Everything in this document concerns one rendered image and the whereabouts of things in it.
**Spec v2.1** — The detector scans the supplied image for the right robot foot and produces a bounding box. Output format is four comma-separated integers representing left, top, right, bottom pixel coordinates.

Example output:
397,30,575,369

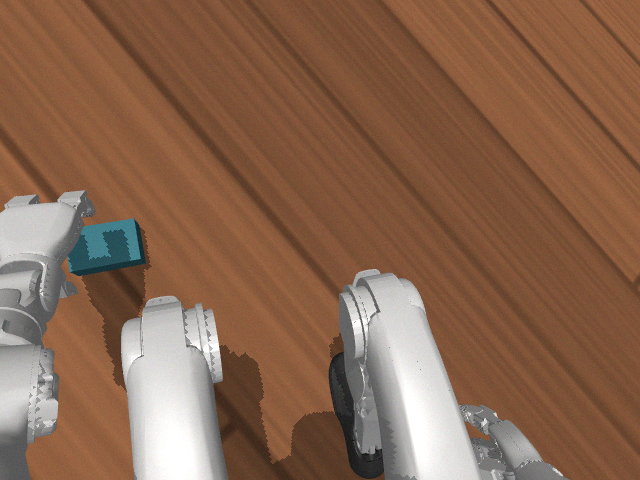
329,352,384,479

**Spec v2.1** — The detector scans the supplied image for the left robot arm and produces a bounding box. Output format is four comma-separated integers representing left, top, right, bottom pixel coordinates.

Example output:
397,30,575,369
0,253,63,480

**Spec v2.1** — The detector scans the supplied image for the right robot arm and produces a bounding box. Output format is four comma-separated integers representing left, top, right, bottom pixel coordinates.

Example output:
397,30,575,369
515,462,570,480

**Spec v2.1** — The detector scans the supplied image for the left robot hand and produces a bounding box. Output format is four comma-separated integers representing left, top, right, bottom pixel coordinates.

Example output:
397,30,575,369
0,190,95,298

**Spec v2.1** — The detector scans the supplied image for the right robot hand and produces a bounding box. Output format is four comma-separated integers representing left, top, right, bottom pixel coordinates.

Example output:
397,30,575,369
459,404,544,480

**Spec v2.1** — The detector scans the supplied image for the small box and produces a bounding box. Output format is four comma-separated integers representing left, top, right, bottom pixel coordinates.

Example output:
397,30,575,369
67,218,146,276

